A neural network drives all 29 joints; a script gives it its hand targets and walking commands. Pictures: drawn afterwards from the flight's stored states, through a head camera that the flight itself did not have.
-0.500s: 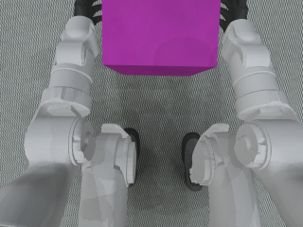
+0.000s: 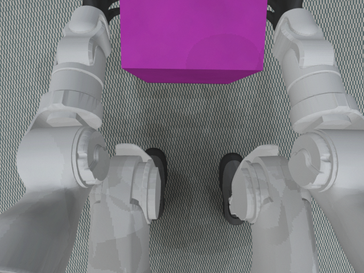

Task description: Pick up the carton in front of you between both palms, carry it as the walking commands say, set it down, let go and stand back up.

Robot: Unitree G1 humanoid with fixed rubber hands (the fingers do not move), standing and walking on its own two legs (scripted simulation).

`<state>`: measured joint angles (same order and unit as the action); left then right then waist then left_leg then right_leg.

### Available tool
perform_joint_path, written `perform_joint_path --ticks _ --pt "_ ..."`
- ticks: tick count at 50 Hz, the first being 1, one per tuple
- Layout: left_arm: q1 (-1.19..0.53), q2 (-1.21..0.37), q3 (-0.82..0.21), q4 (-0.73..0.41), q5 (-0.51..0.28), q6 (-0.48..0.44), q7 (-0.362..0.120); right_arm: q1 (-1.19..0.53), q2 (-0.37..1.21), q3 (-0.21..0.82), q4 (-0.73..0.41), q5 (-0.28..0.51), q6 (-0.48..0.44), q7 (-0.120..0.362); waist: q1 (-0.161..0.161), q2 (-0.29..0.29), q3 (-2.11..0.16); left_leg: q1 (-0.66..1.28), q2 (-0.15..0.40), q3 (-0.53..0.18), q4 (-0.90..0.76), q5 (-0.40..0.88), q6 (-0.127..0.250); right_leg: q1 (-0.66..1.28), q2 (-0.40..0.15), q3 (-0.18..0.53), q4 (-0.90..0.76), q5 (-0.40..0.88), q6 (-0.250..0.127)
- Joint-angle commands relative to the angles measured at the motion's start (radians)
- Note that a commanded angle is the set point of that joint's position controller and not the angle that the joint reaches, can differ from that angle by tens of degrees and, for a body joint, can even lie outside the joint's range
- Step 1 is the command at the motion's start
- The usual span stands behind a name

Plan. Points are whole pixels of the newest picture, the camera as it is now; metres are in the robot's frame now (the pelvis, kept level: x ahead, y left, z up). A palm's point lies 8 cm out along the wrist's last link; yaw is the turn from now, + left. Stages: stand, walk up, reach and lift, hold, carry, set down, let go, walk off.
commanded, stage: set down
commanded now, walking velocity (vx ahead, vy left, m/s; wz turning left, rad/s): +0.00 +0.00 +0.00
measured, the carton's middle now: (190, 26) +0.54 +0.03 -0.23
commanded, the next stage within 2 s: let go in 1.60 s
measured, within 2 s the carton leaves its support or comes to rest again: neither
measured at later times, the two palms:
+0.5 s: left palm (80, 26) +0.52 +0.23 -0.18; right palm (297, 26) +0.53 -0.16 -0.18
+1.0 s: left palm out of the picture +0.54 +0.23 -0.02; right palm out of the picture +0.55 -0.15 -0.02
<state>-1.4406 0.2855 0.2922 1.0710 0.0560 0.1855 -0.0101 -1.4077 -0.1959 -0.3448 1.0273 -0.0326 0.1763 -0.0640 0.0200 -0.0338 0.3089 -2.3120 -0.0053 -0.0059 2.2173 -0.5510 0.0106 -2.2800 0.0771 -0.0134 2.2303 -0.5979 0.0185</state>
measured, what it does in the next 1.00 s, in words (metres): rises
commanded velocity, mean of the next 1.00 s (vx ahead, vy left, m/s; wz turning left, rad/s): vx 0.00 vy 0.00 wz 0.00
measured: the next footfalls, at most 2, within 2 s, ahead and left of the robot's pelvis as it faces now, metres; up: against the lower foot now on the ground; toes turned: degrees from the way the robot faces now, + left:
none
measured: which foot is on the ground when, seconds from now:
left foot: down 0.00-1.00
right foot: down 0.00-1.00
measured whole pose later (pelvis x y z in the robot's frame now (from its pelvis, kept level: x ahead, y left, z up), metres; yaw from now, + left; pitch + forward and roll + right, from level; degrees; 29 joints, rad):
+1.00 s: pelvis +0.01 +0.00 +0.09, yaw +1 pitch +43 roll -2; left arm -1.29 0.37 0.21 1.04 -0.10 0.11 0.05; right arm -1.25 -0.25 -0.22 0.96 0.11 0.13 -0.14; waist 0.00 -0.02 0.06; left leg -2.15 -0.02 -0.02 1.92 -0.52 0.00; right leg -2.11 0.06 -0.01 1.93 -0.57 0.01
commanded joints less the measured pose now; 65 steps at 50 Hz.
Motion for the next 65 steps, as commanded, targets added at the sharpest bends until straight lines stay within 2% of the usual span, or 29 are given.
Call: perform_joint_path --ticks 1,8,12,13,14,16,17,18,20,24,29,32,36,42,46,51,58,65 --pt "-0.354 -0.793 -0.210 -0.028 -0.035 -0.005 -0.221 -0.429 0.797 0.241 -0.050 0.038 -0.005 0.221 0.033 0.016 -0.800 0.441 -0.084 0.011 -0.163 0.212 0.023 0.317 0.069 -0.021 -0.174 0.184 -0.021" --pt "-0.309 -0.723 -0.162 0.009 0.004 -0.001 -0.218 -0.384 0.722 0.189 -0.019 0.002 -0.002 0.217 0.027 0.013 -0.729 0.426 -0.080 0.002 -0.165 0.181 0.024 0.312 0.065 -0.017 -0.172 0.159 -0.017" --pt "-0.307 -0.622 -0.137 0.022 0.016 -0.022 -0.190 -0.365 0.615 0.164 -0.016 -0.006 -0.022 0.190 0.029 0.015 -0.748 0.461 -0.070 0.004 -0.159 0.188 0.005 0.349 0.055 -0.023 -0.166 0.169 -0.001" --pt "-0.293 -0.541 -0.116 0.029 0.018 -0.034 -0.170 -0.345 0.535 0.146 -0.014 -0.010 -0.031 0.171 0.030 0.018 -0.756 0.474 -0.065 0.008 -0.158 0.189 -0.003 0.364 0.050 -0.027 -0.166 0.171 0.004" --pt "-0.256 -0.392 -0.079 0.039 0.020 -0.051 -0.137 -0.299 0.390 0.111 -0.007 -0.017 -0.044 0.138 0.028 0.023 -0.768 0.491 -0.057 0.012 -0.158 0.188 -0.012 0.383 0.042 -0.031 -0.165 0.172 0.011" --pt "-0.172 0.057 0.000 0.048 0.011 -0.098 -0.018 -0.196 -0.047 0.040 0.001 -0.006 -0.083 0.030 0.030 0.028 -0.832 0.541 -0.035 0.015 -0.164 0.189 -0.025 0.441 0.018 -0.033 -0.169 0.180 0.028" --pt "-0.174 0.196 -0.002 0.043 -0.019 -0.120 0.034 -0.194 -0.182 0.047 0.003 0.026 -0.103 -0.017 0.027 0.026 -0.880 0.569 -0.027 0.009 -0.168 0.197 -0.028 0.467 0.008 -0.027 -0.172 0.190 0.034" --pt "-0.212 0.231 -0.028 0.042 -0.063 -0.136 0.062 -0.219 -0.211 0.076 0.015 0.069 -0.112 -0.042 0.027 0.028 -0.915 0.593 -0.023 0.003 -0.166 0.215 -0.028 0.473 0.001 -0.019 -0.169 0.203 0.035" --pt "-0.276 0.253 -0.087 0.032 -0.147 -0.159 0.081 -0.256 -0.232 0.133 0.029 0.147 -0.129 -0.059 0.017 0.029 -0.965 0.625 -0.016 -0.007 -0.147 0.261 -0.026 0.472 -0.010 -0.015 -0.155 0.234 0.036" --pt "-0.350 0.262 -0.202 -0.033 -0.274 -0.177 0.081 -0.321 -0.244 0.230 -0.033 0.249 -0.152 -0.061 0.000 0.041 -1.097 0.708 -0.006 -0.024 -0.119 0.358 -0.020 0.504 -0.028 -0.014 -0.135 0.306 0.025" --pt "-0.301 0.293 -0.244 -0.042 -0.343 -0.161 0.085 -0.289 -0.264 0.274 -0.089 0.303 -0.141 -0.076 -0.001 0.039 -1.287 0.830 -0.009 0.000 -0.127 0.395 -0.021 0.606 -0.030 -0.033 -0.147 0.339 0.022" --pt "-0.245 0.299 -0.229 -0.065 -0.331 -0.145 0.091 -0.239 -0.262 0.262 -0.128 0.296 -0.126 -0.089 -0.001 0.042 -1.382 0.870 -0.016 0.021 -0.154 0.391 -0.021 0.658 -0.019 -0.045 -0.180 0.343 0.020" --pt "-0.189 0.283 -0.178 -0.166 -0.275 -0.111 0.099 -0.180 -0.234 0.222 -0.215 0.254 -0.090 -0.104 0.005 0.050 -1.477 0.896 -0.033 0.048 -0.222 0.386 -0.019 0.713 0.004 -0.058 -0.255 0.348 0.013" --pt "-0.102 0.213 -0.097 -0.134 -0.180 -0.087 0.082 -0.072 -0.172 0.137 -0.161 0.170 -0.061 -0.087 -0.001 0.059 -1.211 0.733 -0.040 0.041 -0.344 0.283 -0.020 0.581 0.010 -0.044 -0.375 0.263 0.012" --pt "-0.091 0.194 -0.076 -0.124 -0.154 -0.094 0.065 -0.067 -0.154 0.115 -0.155 0.143 -0.068 -0.073 -0.005 0.058 -1.199 0.726 -0.042 0.036 -0.413 0.280 -0.023 0.582 0.011 -0.040 -0.441 0.268 0.015" --pt "-0.089 0.198 -0.063 -0.155 -0.142 -0.081 0.055 -0.068 -0.156 0.106 -0.199 0.132 -0.059 -0.068 -0.008 0.060 -1.300 0.806 -0.049 0.042 -0.498 0.292 -0.028 0.647 0.014 -0.047 -0.521 0.275 0.016" --pt "-0.055 0.211 -0.047 -0.264 -0.130 -0.037 0.044 -0.030 -0.168 0.100 -0.306 0.126 -0.020 -0.062 -0.012 0.071 -1.465 0.991 -0.064 0.048 -0.617 0.372 -0.031 0.761 0.021 -0.063 -0.639 0.328 0.020" --pt "0.005 0.193 -0.036 -0.314 -0.114 -0.019 0.024 0.036 -0.158 0.085 -0.347 0.113 -0.006 -0.042 -0.018 0.076 -1.464 1.107 -0.067 0.038 -0.748 0.444 -0.034 0.831 0.022 -0.058 -0.772 0.381 0.024"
